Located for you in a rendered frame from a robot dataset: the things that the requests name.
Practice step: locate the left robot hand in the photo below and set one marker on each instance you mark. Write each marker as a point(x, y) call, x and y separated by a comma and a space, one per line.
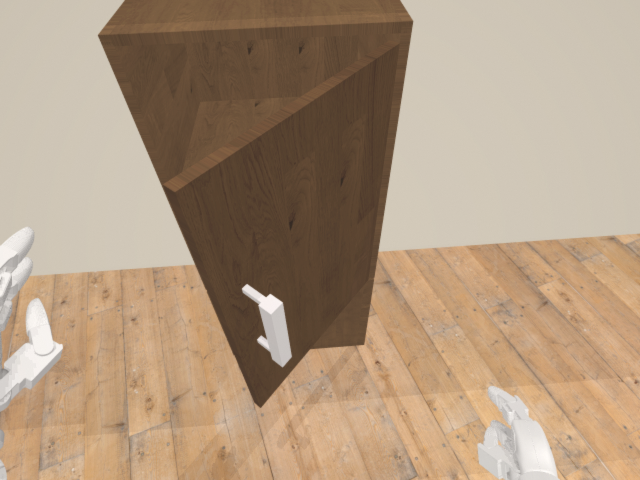
point(33, 360)

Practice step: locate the cupboard door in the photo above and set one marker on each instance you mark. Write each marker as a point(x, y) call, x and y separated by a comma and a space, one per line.
point(289, 207)

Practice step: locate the handle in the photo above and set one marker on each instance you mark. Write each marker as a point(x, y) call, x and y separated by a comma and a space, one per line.
point(274, 322)

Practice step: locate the right robot hand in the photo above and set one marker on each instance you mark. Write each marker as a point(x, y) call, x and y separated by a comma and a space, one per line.
point(526, 448)

